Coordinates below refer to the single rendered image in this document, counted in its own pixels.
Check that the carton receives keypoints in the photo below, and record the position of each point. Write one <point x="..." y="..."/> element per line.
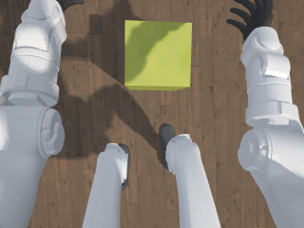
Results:
<point x="157" y="55"/>

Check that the robot left upper arm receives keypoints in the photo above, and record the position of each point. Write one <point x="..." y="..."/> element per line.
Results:
<point x="29" y="135"/>

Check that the robot right shin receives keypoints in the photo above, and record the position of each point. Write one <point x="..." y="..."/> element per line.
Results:
<point x="182" y="137"/>

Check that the robot left thigh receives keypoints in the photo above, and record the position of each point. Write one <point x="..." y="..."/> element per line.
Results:
<point x="103" y="208"/>

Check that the left robot forearm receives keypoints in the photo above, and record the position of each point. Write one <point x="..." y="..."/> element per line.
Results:
<point x="35" y="57"/>

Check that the right robot hand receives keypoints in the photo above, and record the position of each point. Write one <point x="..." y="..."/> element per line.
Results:
<point x="261" y="16"/>

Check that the robot right upper arm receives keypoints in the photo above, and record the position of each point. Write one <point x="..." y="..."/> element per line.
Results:
<point x="275" y="159"/>

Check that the left robot hand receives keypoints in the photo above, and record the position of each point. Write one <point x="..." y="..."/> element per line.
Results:
<point x="68" y="3"/>

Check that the right robot forearm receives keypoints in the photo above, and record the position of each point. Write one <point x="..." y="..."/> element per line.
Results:
<point x="269" y="89"/>

